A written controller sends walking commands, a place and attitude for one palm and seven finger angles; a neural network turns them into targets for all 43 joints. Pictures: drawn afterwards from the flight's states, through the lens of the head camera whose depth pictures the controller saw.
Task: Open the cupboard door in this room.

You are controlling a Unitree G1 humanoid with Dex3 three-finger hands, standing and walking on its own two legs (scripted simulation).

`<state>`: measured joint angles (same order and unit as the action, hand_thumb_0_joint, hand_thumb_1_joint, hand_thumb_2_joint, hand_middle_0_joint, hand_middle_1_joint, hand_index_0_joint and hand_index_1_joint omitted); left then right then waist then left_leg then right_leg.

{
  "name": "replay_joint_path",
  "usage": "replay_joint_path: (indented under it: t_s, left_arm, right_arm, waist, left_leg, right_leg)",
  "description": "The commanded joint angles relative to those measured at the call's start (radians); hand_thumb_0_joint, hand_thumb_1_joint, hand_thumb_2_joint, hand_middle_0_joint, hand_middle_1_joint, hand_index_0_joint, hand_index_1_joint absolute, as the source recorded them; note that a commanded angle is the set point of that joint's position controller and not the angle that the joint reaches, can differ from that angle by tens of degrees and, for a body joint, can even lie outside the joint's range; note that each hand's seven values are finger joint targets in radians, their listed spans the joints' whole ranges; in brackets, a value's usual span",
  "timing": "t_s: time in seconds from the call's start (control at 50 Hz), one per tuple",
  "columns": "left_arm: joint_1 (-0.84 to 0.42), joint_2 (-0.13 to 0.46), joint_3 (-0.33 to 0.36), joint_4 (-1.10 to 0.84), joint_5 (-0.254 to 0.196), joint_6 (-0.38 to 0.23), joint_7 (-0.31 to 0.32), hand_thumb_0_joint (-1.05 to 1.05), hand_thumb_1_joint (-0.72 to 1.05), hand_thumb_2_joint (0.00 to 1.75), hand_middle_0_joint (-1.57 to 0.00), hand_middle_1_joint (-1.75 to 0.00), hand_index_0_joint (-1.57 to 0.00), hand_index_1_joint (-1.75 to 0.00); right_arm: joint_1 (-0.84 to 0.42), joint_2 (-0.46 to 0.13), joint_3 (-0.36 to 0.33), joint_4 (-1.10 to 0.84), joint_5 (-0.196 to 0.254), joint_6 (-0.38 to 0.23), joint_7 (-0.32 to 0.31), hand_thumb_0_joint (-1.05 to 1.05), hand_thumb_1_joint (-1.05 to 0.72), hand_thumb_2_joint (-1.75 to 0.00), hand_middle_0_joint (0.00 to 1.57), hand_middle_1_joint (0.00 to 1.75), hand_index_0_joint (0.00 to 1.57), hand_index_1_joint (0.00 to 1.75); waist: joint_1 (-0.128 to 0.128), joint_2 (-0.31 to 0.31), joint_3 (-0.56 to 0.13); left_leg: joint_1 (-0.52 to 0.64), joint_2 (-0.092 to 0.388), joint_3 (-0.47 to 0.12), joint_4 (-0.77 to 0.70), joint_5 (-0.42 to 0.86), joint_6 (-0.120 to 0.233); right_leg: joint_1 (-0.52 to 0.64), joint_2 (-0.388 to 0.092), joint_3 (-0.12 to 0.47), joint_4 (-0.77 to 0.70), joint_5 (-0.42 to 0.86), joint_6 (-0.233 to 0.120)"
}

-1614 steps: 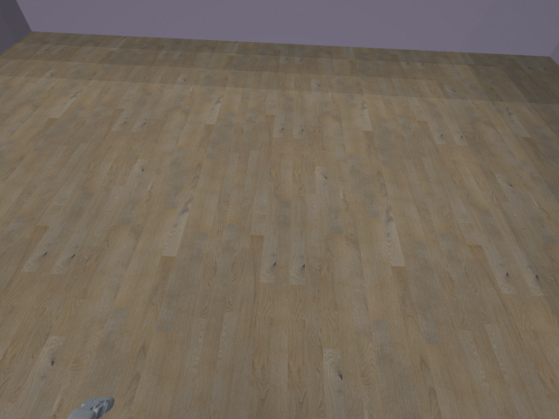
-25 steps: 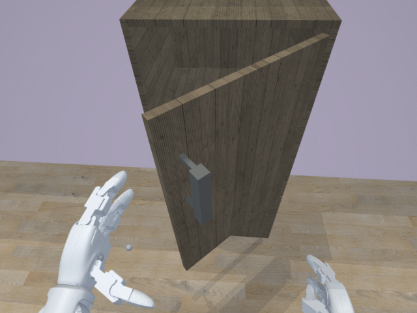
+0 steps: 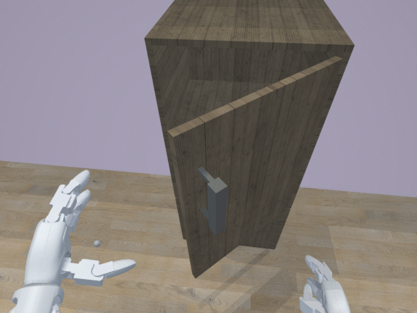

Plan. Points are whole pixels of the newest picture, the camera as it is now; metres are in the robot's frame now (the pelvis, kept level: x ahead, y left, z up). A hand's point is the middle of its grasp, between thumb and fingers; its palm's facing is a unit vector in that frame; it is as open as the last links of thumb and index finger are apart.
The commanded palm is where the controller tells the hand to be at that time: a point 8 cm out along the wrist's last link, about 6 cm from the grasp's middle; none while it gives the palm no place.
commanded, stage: draw the hand back to the body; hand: left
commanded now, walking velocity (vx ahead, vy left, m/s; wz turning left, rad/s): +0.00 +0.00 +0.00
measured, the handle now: (210, 201) +0.31 +0.04 +0.06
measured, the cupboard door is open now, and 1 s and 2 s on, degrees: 43 43 43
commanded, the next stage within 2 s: step back with the hand held close in 0.82 s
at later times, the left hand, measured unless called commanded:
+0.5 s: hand (44, 210) +0.20 +0.26 +0.17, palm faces +0.45 -0.79 -0.41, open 8.4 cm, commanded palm +0.15 +0.29 +0.18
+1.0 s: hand (51, 214) +0.20 +0.25 +0.17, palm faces +0.44 -0.80 -0.40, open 7.4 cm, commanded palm +0.15 +0.28 +0.19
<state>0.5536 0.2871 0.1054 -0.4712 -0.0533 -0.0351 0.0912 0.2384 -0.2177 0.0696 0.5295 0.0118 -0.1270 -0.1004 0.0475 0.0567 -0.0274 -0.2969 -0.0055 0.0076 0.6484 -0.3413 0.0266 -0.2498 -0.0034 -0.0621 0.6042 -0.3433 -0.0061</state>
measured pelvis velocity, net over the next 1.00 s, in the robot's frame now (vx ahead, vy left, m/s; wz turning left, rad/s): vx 0.00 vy -0.01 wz -0.01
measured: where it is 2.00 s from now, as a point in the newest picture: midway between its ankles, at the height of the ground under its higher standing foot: outside the picture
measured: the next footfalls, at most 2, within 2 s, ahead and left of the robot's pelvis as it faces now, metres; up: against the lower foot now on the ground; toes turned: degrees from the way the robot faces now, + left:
left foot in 1.98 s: -0.10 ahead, +0.14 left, +0.00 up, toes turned +4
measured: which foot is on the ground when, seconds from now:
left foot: down 0.00-1.00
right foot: down 0.00-1.00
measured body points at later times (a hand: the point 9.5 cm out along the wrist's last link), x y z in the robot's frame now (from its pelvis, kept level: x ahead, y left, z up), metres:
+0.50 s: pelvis +0.01 -0.01 +0.02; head -0.01 -0.02 +0.47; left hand +0.17 +0.30 +0.20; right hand +0.20 -0.23 -0.07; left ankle +0.00 +0.10 -0.73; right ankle -0.01 -0.12 -0.73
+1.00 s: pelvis +0.00 -0.01 +0.02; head -0.01 -0.04 +0.47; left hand +0.17 +0.29 +0.20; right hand +0.19 -0.24 -0.07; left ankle +0.00 +0.10 -0.73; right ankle -0.01 -0.12 -0.73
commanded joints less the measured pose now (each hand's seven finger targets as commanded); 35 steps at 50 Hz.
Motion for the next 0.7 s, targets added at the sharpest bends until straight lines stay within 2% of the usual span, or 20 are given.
replay_joint_path:
  t_s: [0.0,0.02,0.06,0.1,0.12,0.18,0.22,0.24,0.38,0.42,0.46,0.52,0.58,0.62,0.68]
  left_arm:
    - [-0.089,0.158,0.142,-0.221,0.010,-0.084,0.043,0.00,0.17,0.58,-0.17,-0.30,-0.17,-0.30]
    - [-0.092,0.143,0.136,-0.229,0.010,-0.086,0.043,0.00,0.20,0.60,-0.18,-0.30,-0.18,-0.30]
    - [-0.093,0.160,0.166,-0.224,0.008,-0.087,0.048,0.00,0.27,0.63,-0.18,-0.30,-0.18,-0.30]
    - [-0.082,0.180,0.201,-0.196,0.008,-0.088,0.052,0.00,0.34,0.66,-0.18,-0.30,-0.18,-0.30]
    - [-0.069,0.167,0.203,-0.184,0.006,-0.087,0.051,0.00,0.37,0.68,-0.18,-0.30,-0.18,-0.30]
    - [-0.093,0.173,0.225,-0.186,0.005,-0.093,0.048,0.00,0.48,0.72,-0.19,-0.30,-0.19,-0.30]
    - [-0.097,0.182,0.245,-0.170,0.003,-0.092,0.048,0.00,0.55,0.75,-0.19,-0.30,-0.19,-0.30]
    - [-0.113,0.189,0.253,-0.173,0.004,-0.093,0.048,0.00,0.58,0.76,-0.19,-0.30,-0.19,-0.30]
    - [-0.152,0.245,0.351,-0.143,-0.011,-0.101,0.053,0.00,0.83,0.87,-0.20,-0.30,-0.20,-0.30]
    - [-0.176,0.253,0.366,-0.140,-0.013,-0.101,0.052,0.00,0.90,0.90,-0.20,-0.30,-0.20,-0.30]
    - [-0.158,0.205,0.323,-0.107,-0.014,-0.098,0.044,0.00,0.90,0.90,-0.20,-0.30,-0.20,-0.30]
    - [-0.156,0.190,0.298,-0.096,-0.013,-0.095,0.039,0.00,0.90,0.90,-0.20,-0.30,-0.20,-0.30]
    - [-0.168,0.216,0.317,-0.110,-0.012,-0.097,0.040,0.00,0.90,0.90,-0.20,-0.30,-0.20,-0.30]
    - [-0.189,0.244,0.336,-0.155,-0.009,-0.105,0.043,0.00,0.90,0.90,-0.20,-0.30,-0.20,-0.30]
    - [-0.176,0.248,0.343,-0.154,-0.010,-0.106,0.044,0.00,0.90,0.90,-0.20,-0.30,-0.20,-0.30]
  right_arm:
    - [-0.146,-0.099,-0.046,-0.140,-0.004,-0.058,-0.010,0.00,-0.90,-0.90,0.20,0.30,0.20,0.30]
    - [-0.146,-0.096,-0.046,-0.137,-0.006,-0.059,-0.010,0.00,-0.90,-0.90,0.20,0.30,0.20,0.30]
    - [-0.150,-0.098,-0.048,-0.122,-0.008,-0.060,-0.008,0.00,-0.90,-0.90,0.20,0.30,0.20,0.30]
    - [-0.160,-0.103,-0.054,-0.109,-0.009,-0.058,-0.007,0.00,-0.90,-0.90,0.20,0.30,0.20,0.30]
    - [-0.158,-0.100,-0.056,-0.104,-0.008,-0.055,-0.006,0.00,-0.90,-0.90,0.20,0.30,0.20,0.30]
    - [-0.161,-0.103,-0.061,-0.089,-0.009,-0.049,0.003,0.00,-0.90,-0.90,0.20,0.30,0.20,0.30]
    - [-0.164,-0.106,-0.064,-0.083,-0.010,-0.044,0.006,0.00,-0.90,-0.90,0.20,0.30,0.20,0.30]
    - [-0.168,-0.107,-0.065,-0.081,-0.009,-0.042,0.007,0.00,-0.90,-0.90,0.20,0.30,0.20,0.30]
    - [-0.179,-0.106,-0.076,-0.064,-0.009,-0.028,0.006,0.00,-0.90,-0.90,0.20,0.30,0.20,0.30]
    - [-0.185,-0.106,-0.079,-0.060,-0.006,-0.023,0.005,0.00,-0.90,-0.90,0.20,0.30,0.20,0.30]
    - [-0.183,-0.107,-0.080,-0.056,-0.008,-0.021,0.010,0.00,-0.90,-0.90,0.20,0.30,0.20,0.30]
    - [-0.185,-0.115,-0.085,-0.056,-0.008,-0.017,0.016,0.00,-0.90,-0.90,0.20,0.30,0.20,0.30]
    - [-0.191,-0.116,-0.090,-0.057,-0.009,-0.014,0.014,0.00,-0.90,-0.90,0.20,0.30,0.20,0.30]
    - [-0.193,-0.114,-0.089,-0.057,-0.011,-0.017,0.012,0.00,-0.90,-0.90,0.20,0.30,0.20,0.30]
    - [-0.195,-0.105,-0.086,-0.053,-0.009,-0.021,0.010,0.00,-0.90,-0.90,0.20,0.30,0.20,0.30]
  waist:
    - [0.007,-0.013,-0.050]
    - [0.004,-0.013,-0.049]
    - [0.009,0.003,-0.051]
    - [0.015,-0.029,-0.053]
    - [0.015,-0.030,-0.047]
    - [0.013,-0.001,-0.042]
    - [0.016,-0.003,-0.037]
    - [0.016,0.014,-0.029]
    - [0.024,-0.013,-0.037]
    - [0.023,0.008,-0.032]
    - [0.017,0.001,-0.015]
    - [0.014,-0.004,-0.005]
    - [0.018,-0.038,-0.028]
    - [0.023,0.006,-0.062]
    - [0.024,0.007,-0.048]
  left_leg:
    - [0.094,0.024,-0.046,-0.182,0.178,-0.008]
    - [0.106,0.025,-0.045,-0.195,0.197,-0.009]
    - [0.121,0.024,-0.040,-0.209,0.222,-0.010]
    - [0.129,0.027,-0.037,-0.223,0.252,-0.010]
    - [0.140,0.027,-0.030,-0.224,0.278,-0.009]
    - [0.167,0.029,-0.023,-0.238,0.322,-0.012]
    - [0.168,0.031,-0.028,-0.252,0.339,-0.014]
    - [0.175,0.031,-0.025,-0.257,0.337,-0.015]
    - [0.196,0.025,-0.008,-0.270,0.332,-0.007]
    - [0.205,0.025,-0.006,-0.272,0.345,-0.009]
    - [0.211,0.025,-0.003,-0.275,0.347,-0.007]
    - [0.213,0.026,-0.004,-0.282,0.338,-0.005]
    - [0.227,0.022,0.003,-0.276,0.335,0.003]
    - [0.234,0.019,-0.002,-0.275,0.356,-0.001]
    - [0.234,0.018,0.001,-0.273,0.352,-0.003]
  right_leg:
    - [0.040,-0.001,0.022,-0.157,0.150,-0.019]
    - [0.051,-0.002,0.019,-0.158,0.166,-0.017]
    - [0.075,-0.001,0.022,-0.174,0.192,-0.017]
    - [0.106,0.000,0.022,-0.187,0.219,-0.018]
    - [0.108,-0.001,0.023,-0.191,0.242,-0.016]
    - [0.122,0.001,0.024,-0.209,0.275,-0.015]
    - [0.138,0.001,0.022,-0.215,0.280,-0.015]
    - [0.135,0.003,0.025,-0.222,0.278,-0.015]
    - [0.168,0.003,0.032,-0.254,0.310,-0.014]
    - [0.171,0.001,0.036,-0.259,0.321,-0.014]
    - [0.160,0.002,0.031,-0.265,0.320,-0.010]
    - [0.159,0.001,0.033,-0.274,0.313,-0.008]
    - [0.164,0.002,0.041,-0.281,0.326,-0.006]
    - [0.191,-0.002,0.043,-0.273,0.344,-0.011]
    - [0.181,0.001,0.043,-0.278,0.342,-0.010]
